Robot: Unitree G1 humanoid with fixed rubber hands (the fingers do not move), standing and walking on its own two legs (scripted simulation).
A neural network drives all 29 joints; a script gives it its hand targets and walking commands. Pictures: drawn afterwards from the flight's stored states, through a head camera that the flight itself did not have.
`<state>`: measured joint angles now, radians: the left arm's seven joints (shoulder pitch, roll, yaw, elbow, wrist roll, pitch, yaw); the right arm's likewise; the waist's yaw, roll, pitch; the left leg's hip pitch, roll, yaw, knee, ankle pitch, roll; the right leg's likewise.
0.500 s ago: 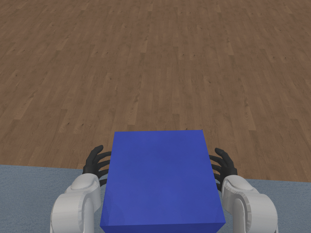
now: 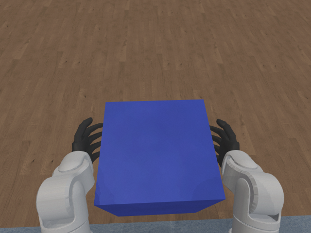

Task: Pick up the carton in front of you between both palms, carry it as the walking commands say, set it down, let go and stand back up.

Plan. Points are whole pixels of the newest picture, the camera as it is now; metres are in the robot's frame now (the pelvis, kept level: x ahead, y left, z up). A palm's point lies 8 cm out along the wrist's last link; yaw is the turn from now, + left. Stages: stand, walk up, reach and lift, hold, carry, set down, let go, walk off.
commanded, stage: carry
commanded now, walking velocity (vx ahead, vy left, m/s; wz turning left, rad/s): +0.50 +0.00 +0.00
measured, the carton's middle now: (156, 164) +0.29 +0.00 +0.05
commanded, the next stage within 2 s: none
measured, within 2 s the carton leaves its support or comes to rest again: neither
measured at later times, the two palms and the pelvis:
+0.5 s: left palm (107, 52) +0.68 +0.15 +0.13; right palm (190, 53) +0.71 -0.15 +0.12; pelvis +0.33 -0.03 +0.00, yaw +3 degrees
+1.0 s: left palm out of the picture +1.05 +0.14 +0.20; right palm (183, 2) +1.03 -0.15 +0.20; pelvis +0.68 +0.02 +0.06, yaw +1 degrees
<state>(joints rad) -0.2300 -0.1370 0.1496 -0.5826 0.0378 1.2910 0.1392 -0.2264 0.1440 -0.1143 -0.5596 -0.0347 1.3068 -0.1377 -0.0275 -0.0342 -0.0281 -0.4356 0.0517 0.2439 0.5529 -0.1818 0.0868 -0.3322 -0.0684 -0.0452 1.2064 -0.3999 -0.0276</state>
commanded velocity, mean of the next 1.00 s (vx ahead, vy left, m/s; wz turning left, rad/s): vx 0.50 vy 0.00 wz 0.00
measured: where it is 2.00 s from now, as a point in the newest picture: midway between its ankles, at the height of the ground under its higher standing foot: (144, 94)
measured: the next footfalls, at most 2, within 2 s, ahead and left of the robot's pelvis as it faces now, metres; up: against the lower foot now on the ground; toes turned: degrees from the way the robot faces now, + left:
right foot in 0.36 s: +0.43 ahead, -0.11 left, +0.01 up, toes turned -6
left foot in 0.76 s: +0.70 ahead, +0.10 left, +0.05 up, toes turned +7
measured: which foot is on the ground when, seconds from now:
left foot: down 0.00-0.40, up 0.42-0.74, down 0.76-1.00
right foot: up 0.00-0.34, down 0.36-0.78, up 0.80-1.00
